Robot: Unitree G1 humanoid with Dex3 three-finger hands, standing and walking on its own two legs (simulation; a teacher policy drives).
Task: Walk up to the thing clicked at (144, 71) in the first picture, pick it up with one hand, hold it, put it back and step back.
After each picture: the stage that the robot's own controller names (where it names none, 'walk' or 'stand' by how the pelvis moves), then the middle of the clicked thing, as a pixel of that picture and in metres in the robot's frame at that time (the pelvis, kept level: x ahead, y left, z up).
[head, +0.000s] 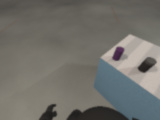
stand; (146, 65) +0.47 -0.37 +0.01
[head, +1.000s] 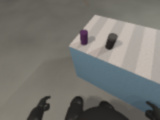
walk; (110, 41) +0.58 -0.07 +0.04
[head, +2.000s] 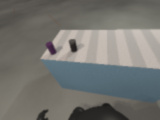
stand; (73, 45) +0.61 +0.24 +0.04
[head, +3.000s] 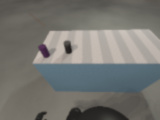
walk; (68, 47) +0.60 +0.25 +0.02
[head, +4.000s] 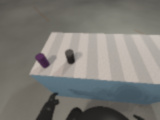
stand; (70, 57) +0.45 +0.21 +0.01
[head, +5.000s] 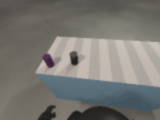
stand; (74, 58) +0.47 +0.20 +0.00
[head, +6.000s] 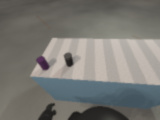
stand; (68, 60) +0.46 +0.24 +0.00
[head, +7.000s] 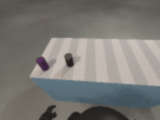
stand; (69, 60) +0.45 +0.23 +0.00
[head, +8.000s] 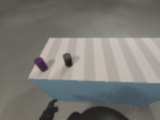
rise first; (68, 60) +0.45 +0.23 +0.00
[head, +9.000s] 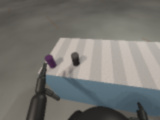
rise first; (75, 59) +0.46 +0.21 +0.01
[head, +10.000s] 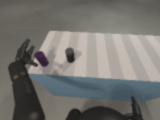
go down; (70, 55) +0.47 +0.19 +0.02
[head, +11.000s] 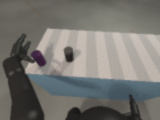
go down; (69, 54) +0.47 +0.19 +0.03
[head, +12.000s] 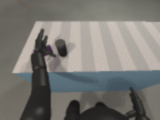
close in; (61, 48) +0.48 +0.20 +0.07
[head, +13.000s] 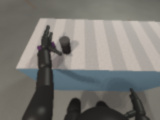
close in; (65, 46) +0.49 +0.19 +0.08
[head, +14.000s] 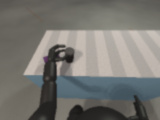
lift; (69, 55) +0.45 +0.18 +0.06
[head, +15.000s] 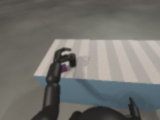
close; (72, 60) +0.46 +0.20 +0.02
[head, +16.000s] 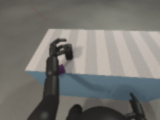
close; (68, 52) +0.48 +0.21 +0.06
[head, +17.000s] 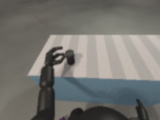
stand; (70, 57) +0.45 +0.20 +0.05
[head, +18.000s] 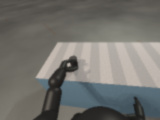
stand; (73, 63) +0.45 +0.19 +0.03
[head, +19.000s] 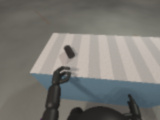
hold; (69, 51) +0.53 +0.25 +0.02
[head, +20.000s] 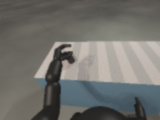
close; (69, 57) +0.54 +0.25 +0.00
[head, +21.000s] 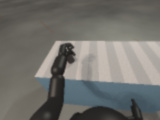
crouch; (69, 57) +0.54 +0.26 -0.01
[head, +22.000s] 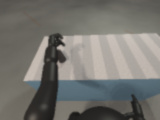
lower; (60, 56) +0.51 +0.28 -0.01
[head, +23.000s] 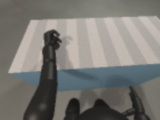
lower; (52, 42) +0.55 +0.27 +0.06
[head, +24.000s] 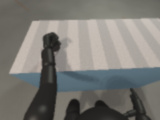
lower; (52, 43) +0.54 +0.28 +0.05
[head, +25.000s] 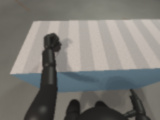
lower; (53, 44) +0.54 +0.27 +0.05
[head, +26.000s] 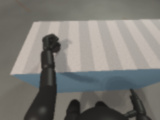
lower; (53, 44) +0.53 +0.28 +0.05
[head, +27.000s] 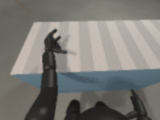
withdraw; (53, 44) +0.54 +0.28 +0.05
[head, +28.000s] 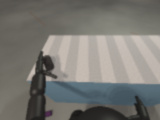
sink last; (48, 62) +0.40 +0.37 +0.02
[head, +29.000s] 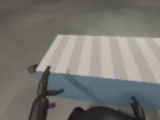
stand; (35, 68) +0.36 +0.57 -0.07
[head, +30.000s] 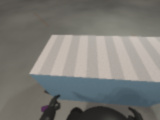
stand; (48, 91) +0.39 +0.64 -0.72
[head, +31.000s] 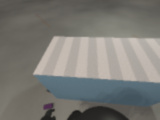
stand; (51, 90) +0.41 +0.64 -0.75
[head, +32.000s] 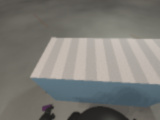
stand; (49, 91) +0.39 +0.64 -0.75
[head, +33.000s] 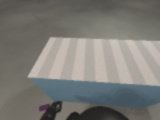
stand; (47, 91) +0.40 +0.64 -0.75
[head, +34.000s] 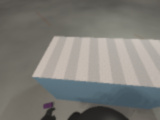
stand; (51, 89) +0.41 +0.62 -0.75
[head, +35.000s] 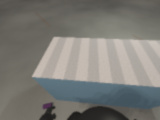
walk; (51, 89) +0.41 +0.62 -0.75
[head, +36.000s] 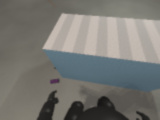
walk; (58, 68) +0.64 +0.56 -0.71
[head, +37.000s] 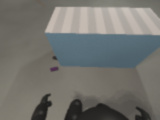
walk; (55, 58) +0.84 +0.67 -0.73
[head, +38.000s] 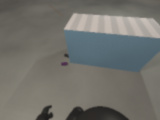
walk; (67, 55) +1.12 +0.59 -0.74
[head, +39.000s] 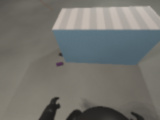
stand; (61, 54) +1.01 +0.67 -0.75
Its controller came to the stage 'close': yes
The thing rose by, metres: 0.01
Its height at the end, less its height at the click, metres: -0.75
